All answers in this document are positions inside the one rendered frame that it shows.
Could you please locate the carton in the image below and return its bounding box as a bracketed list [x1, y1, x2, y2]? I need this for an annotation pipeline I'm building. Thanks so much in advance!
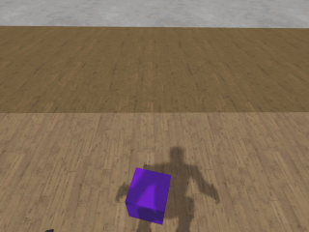
[125, 167, 171, 225]

